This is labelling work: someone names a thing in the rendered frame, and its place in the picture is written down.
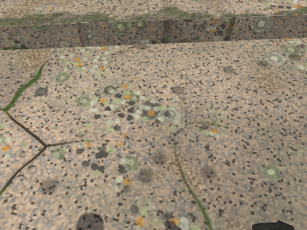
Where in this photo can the right robot hand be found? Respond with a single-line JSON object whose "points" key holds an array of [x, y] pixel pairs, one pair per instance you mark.
{"points": [[279, 225]]}

